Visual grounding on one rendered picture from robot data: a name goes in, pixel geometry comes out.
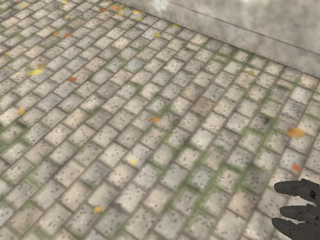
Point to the right robot hand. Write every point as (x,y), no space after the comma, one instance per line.
(309,191)

